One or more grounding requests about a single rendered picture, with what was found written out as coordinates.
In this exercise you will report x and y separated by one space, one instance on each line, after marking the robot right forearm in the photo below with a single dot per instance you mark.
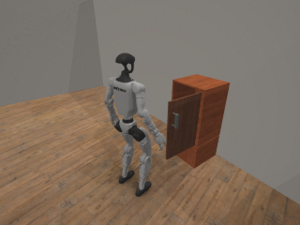
149 123

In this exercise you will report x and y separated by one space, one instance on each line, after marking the right robot hand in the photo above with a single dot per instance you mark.
160 139

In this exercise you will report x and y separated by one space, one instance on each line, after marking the right robot upper arm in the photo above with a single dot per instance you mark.
139 91

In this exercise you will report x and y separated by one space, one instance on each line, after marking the robot left thigh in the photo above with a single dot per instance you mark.
129 149

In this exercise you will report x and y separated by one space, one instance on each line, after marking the left robot upper arm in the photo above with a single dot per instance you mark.
109 92

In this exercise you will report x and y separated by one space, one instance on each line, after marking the handle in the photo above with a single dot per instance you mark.
176 120

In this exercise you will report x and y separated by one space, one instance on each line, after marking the left robot foot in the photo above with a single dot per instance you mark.
123 179

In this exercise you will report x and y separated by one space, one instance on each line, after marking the cupboard door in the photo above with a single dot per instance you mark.
182 138

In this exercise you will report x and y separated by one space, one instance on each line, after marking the robot left forearm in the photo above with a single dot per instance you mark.
111 109

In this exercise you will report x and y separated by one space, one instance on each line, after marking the left robot hand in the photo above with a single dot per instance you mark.
115 118

